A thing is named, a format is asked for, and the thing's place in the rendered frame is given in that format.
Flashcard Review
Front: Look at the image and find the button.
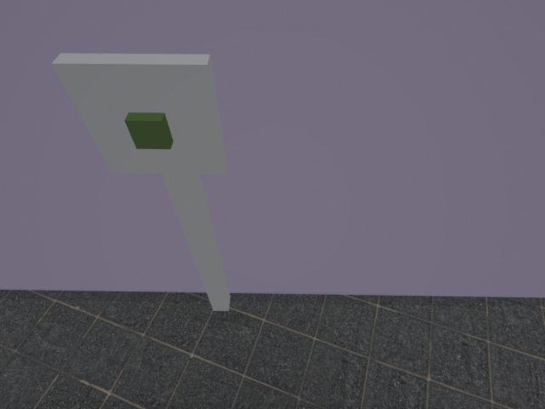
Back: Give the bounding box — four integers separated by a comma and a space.
124, 112, 173, 149

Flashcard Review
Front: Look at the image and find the panel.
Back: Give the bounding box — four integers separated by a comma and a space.
52, 53, 231, 311

